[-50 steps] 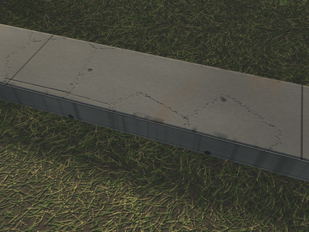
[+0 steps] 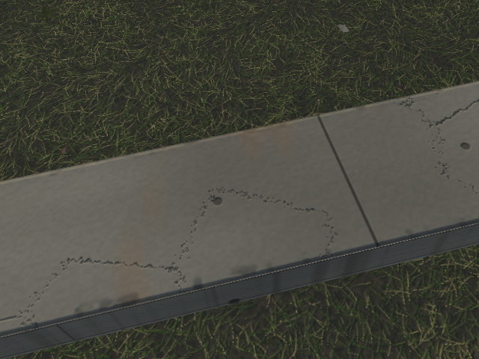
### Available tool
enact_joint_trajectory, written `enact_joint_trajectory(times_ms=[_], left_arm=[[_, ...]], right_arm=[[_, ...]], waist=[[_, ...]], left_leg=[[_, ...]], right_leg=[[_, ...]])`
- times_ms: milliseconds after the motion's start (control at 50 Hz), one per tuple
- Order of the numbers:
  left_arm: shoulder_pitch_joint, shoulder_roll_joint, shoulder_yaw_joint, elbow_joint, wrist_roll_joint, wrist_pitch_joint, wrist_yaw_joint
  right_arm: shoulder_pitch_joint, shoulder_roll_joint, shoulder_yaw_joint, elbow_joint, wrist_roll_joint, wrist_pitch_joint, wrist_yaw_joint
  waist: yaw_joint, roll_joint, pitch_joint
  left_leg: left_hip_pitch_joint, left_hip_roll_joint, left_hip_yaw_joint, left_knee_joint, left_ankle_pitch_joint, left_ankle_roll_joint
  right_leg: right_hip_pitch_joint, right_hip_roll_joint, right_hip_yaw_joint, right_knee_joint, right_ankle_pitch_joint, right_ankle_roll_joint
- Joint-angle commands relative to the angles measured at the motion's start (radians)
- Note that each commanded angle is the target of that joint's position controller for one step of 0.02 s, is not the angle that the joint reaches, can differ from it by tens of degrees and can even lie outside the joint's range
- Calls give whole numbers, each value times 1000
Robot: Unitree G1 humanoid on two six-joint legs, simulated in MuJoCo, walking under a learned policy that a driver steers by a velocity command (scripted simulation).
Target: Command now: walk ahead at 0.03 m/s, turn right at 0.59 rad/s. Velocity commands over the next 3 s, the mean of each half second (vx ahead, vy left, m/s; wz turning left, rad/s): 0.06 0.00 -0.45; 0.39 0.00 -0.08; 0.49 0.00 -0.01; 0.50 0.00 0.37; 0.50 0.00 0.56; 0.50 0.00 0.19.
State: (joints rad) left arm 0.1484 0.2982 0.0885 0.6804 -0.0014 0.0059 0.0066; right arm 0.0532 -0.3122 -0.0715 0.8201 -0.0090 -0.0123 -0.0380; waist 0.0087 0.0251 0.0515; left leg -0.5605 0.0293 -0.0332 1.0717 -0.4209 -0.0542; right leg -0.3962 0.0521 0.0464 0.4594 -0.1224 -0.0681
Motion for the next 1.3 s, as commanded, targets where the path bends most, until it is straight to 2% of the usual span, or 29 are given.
enact_joint_trajectory(times_ms=[20, 180, 240, 260, 280, 300, 320, 380, 420, 520, 580, 620, 640, 660, 680, 700, 720, 760, 880, 960, 1020, 1060, 1080, 1100, 1120, 1140, 1180, 1220, 1300], left_arm=[[-28, 166, 44, -82, -2, -12, 21], [-28, 171, 42, -101, -1, 11, 29], [-43, 156, 34, -111, -15, 25, 36], [-10, 117, 21, -112, -13, 28, 39], [8, 66, 10, -138, -13, 21, 34], [-13, 152, 33, -145, 3, 4, 29], [22, 196, 50, -120, -1, 1, 22], [68, 113, 30, -70, 5, 18, 20], [24, 73, 10, -84, -3, 9, 6], [-71, 39, -14, -108, -12, -39, -7], [-12, 52, -8, -84, -21, -57, -13], [86, 61, 1, -44, -24, -61, -9], [182, 78, 7, -26, -25, -61, 0], [309, 154, 22, -8, -11, -56, 12], [337, 253, 49, 2, -1, -61, -2], [298, 175, 30, -7, -7, -77, -11], [253, 125, 12, -10, -5, -87, -14], [181, 102, 1, -22, -7, -91, -18], [192, 114, 4, -5, -5, -86, -2], [257, 153, 15, 33, -22, -86, 2], [240, 158, 16, 46, -25, -76, 7], [213, 158, 11, 47, -20, -63, 15], [219, 133, -3, 42, -8, -64, 18], [359, -19, -45, 17, 10, -82, 6], [341, 49, -38, 39, -22, -105, 1], [242, 118, -18, 15, -53, -113, -6], [128, 108, -23, -8, -28, -108, -3], [189, 80, -20, 21, -15, -82, 1], [156, 42, -25, 23, 3, -59, 11]], right_arm=[[60, -69, -16, -42, 0, 0, -11], [41, -78, -13, -68, 14, -18, 10], [145, -88, -22, -45, 14, -30, 25], [179, -142, -35, -42, -3, -29, 25], [142, -235, -53, -53, -30, -17, 18], [132, -190, -45, -74, -55, -20, 21], [75, -147, -32, -101, -42, -25, 16], [69, -85, -12, -97, 9, -25, 9], [140, -95, -13, -73, 12, -20, 7], [214, -160, -30, -55, 19, -33, 9], [218, -173, -31, -49, 37, -33, 23], [213, -128, -15, -47, 36, -35, 31], [186, -62, 7, -56, 23, -45, 38], [140, 31, 36, -93, -8, -60, 49], [124, -46, 14, -143, 26, -82, 46], [89, -123, -8, -135, 42, -89, 44], [89, -130, -13, -125, 46, -91, 51], [104, -101, -9, -107, 23, -91, 56], [0, -9, 24, -138, 13, -92, 69], [-69, -16, 33, -168, 23, -91, 84], [-27, -65, 17, -170, 21, -85, 85], [167, -113, -13, -121, 9, -83, 77], [326, -152, -29, -83, 8, -80, 67], [403, -271, -48, -69, -13, -77, 61], [430, -199, -34, -63, -2, -78, 66], [334, -155, -21, -77, 8, -78, 64], [213, -78, 6, -95, 1, -73, 62], [177, -57, 12, -95, -16, -79, 62], [213, -80, 6, -64, -6, -94, 54]], waist=[[-26, -141, -203], [4, -199, -181], [-50, -189, -183], [-42, -108, -194], [15, 185, -145], [-15, 248, -133], [10, 166, -127], [5, 101, -105], [-33, 147, -78], [-85, 171, -48], [-50, 153, -35], [5, 113, -61], [53, 73, -114], [87, -175, -177], [85, -318, -123], [87, -204, -34], [63, -187, 18], [25, -147, 45], [38, -117, 19], [55, -133, 20], [4, -143, -5], [-109, -136, -132], [-177, -107, -233], [-85, 215, -366], [-135, 209, -440], [-114, 133, -245], [-59, 19, -73], [1, 61, -50], [15, 42, -19]], left_leg=[[3, -15, -31, -102, 59, -13], [138, -63, -49, -391, 74, 0], [313, -50, -21, -660, 213, 41], [429, 84, -114, -720, 245, 87], [471, 286, -364, -779, 347, 216], [386, 396, -514, -815, 427, 351], [367, 361, -433, -795, 449, 343], [412, 214, -256, -801, 186, 241], [439, 183, -236, -863, -12, 235], [411, 196, -194, -884, 34, 238], [330, 201, -184, -853, 18, 246], [225, 170, -156, -773, 35, 210], [119, 123, -103, -647, 37, 158], [-75, 19, 34, -277, -82, 80], [-285, -16, 47, -104, -172, 75], [-347, 54, -9, 12, -111, 84], [-375, 74, -21, 33, -5, 99], [-346, 102, -16, 4, 134, 88], [-143, 57, 52, -310, 407, 28], [-25, 18, 53, -459, 454, 50], [60, -14, 62, -487, 345, 101], [330, -74, 108, -543, 328, 152], [601, -1, 36, -531, 367, 184], [942, 315, -445, -572, 326, 339], [937, 380, -756, -767, 92, 400], [797, 349, -630, -803, -35, 361], [514, 265, -413, -857, 22, 311], [375, 209, -306, -906, 147, 296], [328, 185, -147, -931, 394, 311]], right_leg=[[175, -228, 273, -135, 185, -177], [149, -202, 410, -122, -27, -146], [117, -153, 405, -53, 4, -89], [22, -100, 343, 49, -107, -36], [-186, 72, 136, 253, -362, 24], [-222, 66, 123, 492, -498, 68], [-207, 44, 157, 625, -439, 80], [-248, 18, 118, 697, -267, 118], [-259, 1, 42, 600, -225, 127], [-74, -43, -64, 239, -260, 104], [106, -23, -99, 27, -170, 61], [320, -19, -94, -86, -105, 24], [488, -100, 7, -95, -120, 0], [650, -320, 285, -127, -43, -56], [600, -464, 540, -226, -258, -207], [546, -431, 536, -261, -414, -219], [510, -379, 458, -284, -430, -189], [446, -319, 330, -319, -236, -160], [312, -215, 60, -331, 165, -131], [326, -269, 65, -314, 151, -125], [400, -293, 64, -217, 371, -96], [385, -239, 7, 71, 695, -59], [214, -195, -15, 314, 556, -22], [-159, -31, -31, 750, -212, 50], [-280, 7, 129, 900, -436, 51], [-383, -57, 104, 944, -375, 41], [-352, -150, 42, 857, -219, 33], [-244, -178, 40, 826, -143, 51], [-307, -187, 13, 738, -35, 101]])
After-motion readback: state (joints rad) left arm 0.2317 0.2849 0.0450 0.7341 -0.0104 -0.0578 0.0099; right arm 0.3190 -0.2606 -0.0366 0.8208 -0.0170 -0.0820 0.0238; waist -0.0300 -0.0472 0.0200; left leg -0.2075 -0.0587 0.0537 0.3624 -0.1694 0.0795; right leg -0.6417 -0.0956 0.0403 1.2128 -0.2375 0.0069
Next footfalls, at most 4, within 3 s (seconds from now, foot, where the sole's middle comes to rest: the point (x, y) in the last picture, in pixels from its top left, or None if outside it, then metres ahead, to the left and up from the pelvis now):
0.26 left None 0.09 0.15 -0.78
0.64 right None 0.04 -0.11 -0.78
1.08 left None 0.40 0.04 -0.78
1.52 right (368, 308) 0.55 -0.27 -0.78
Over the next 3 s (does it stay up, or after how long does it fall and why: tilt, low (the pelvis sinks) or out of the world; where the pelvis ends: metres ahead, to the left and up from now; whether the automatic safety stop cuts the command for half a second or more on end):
stays up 1.17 0.05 0.06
